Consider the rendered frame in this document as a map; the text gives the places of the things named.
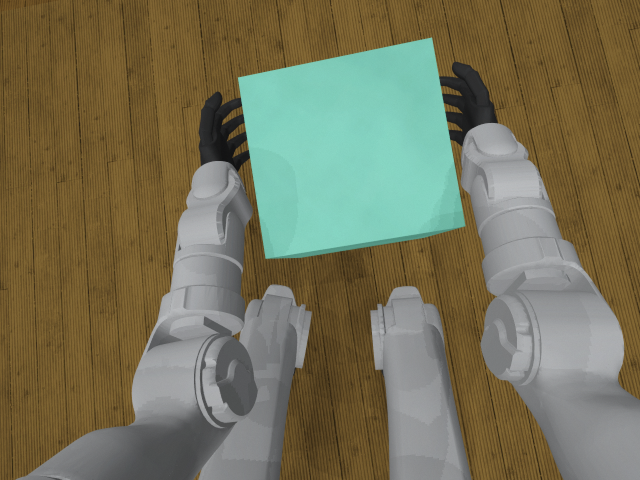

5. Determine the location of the robot right forearm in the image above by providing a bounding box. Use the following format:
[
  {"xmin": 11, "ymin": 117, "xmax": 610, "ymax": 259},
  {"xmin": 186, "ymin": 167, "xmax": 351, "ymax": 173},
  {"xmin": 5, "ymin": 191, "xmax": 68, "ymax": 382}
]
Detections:
[{"xmin": 461, "ymin": 123, "xmax": 624, "ymax": 369}]

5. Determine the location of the robot right upper arm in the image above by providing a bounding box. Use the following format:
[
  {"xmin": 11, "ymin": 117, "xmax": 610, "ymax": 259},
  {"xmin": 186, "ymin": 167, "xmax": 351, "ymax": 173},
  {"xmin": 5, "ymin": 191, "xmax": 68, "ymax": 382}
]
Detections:
[{"xmin": 480, "ymin": 290, "xmax": 640, "ymax": 480}]

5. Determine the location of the robot left upper arm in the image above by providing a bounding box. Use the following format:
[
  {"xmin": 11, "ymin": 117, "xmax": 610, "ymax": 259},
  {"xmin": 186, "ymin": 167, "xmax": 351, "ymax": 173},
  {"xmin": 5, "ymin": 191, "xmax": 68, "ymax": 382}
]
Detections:
[{"xmin": 16, "ymin": 333, "xmax": 258, "ymax": 480}]

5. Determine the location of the left robot hand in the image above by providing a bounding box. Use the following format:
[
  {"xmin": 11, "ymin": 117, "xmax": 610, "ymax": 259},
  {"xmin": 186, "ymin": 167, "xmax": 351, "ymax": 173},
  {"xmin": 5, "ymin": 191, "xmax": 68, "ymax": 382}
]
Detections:
[{"xmin": 199, "ymin": 92, "xmax": 250, "ymax": 172}]

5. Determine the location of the robot left forearm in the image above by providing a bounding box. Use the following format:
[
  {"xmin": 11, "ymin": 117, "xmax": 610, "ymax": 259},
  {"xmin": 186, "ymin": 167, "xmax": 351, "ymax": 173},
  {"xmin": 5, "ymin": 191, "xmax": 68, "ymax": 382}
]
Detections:
[{"xmin": 132, "ymin": 161, "xmax": 253, "ymax": 408}]

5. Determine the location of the right robot hand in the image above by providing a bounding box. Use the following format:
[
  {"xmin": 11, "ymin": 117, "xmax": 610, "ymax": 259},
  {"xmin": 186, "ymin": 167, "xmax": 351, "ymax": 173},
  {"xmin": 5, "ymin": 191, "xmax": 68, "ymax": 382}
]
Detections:
[{"xmin": 439, "ymin": 62, "xmax": 498, "ymax": 146}]

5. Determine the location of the carton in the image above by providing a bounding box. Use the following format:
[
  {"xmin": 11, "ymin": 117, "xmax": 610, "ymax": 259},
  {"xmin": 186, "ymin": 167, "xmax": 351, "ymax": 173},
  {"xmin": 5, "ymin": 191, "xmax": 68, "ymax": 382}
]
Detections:
[{"xmin": 238, "ymin": 38, "xmax": 465, "ymax": 259}]

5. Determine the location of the left robot thigh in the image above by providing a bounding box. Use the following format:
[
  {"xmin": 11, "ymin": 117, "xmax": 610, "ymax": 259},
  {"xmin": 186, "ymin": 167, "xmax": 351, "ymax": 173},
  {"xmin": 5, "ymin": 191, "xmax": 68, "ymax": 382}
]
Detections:
[{"xmin": 198, "ymin": 294, "xmax": 312, "ymax": 480}]

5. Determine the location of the right robot shin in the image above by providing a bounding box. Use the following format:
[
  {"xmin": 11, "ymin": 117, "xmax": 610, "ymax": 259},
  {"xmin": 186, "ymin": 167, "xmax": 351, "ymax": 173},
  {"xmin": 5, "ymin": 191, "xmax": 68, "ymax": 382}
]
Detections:
[{"xmin": 386, "ymin": 286, "xmax": 445, "ymax": 348}]

